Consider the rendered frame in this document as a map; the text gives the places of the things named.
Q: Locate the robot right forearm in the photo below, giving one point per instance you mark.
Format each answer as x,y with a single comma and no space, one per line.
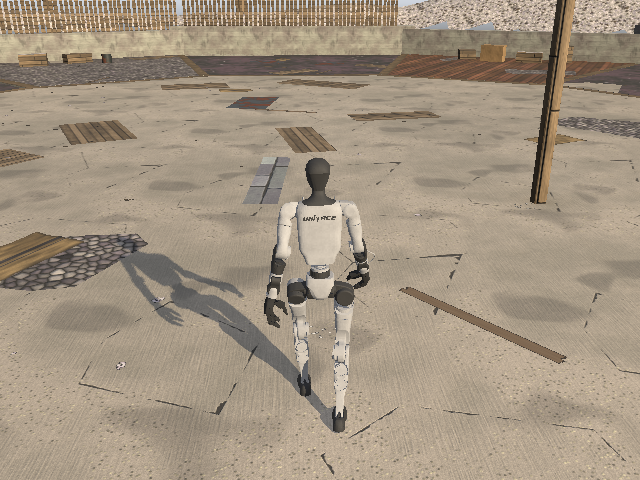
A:
362,260

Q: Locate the robot left forearm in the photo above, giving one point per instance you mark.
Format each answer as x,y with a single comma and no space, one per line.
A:
276,275

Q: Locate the left robot upper arm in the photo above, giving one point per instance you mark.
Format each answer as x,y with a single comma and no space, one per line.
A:
287,212

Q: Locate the humanoid robot torso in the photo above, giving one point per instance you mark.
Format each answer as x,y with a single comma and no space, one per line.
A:
319,236

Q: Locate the left robot hand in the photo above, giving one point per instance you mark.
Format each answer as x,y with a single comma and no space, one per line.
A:
268,310

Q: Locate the left robot shin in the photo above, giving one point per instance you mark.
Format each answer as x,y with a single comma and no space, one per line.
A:
302,354

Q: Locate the right robot upper arm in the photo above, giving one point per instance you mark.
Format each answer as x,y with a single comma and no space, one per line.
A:
350,211

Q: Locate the right robot hand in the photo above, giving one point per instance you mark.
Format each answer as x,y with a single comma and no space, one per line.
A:
356,274

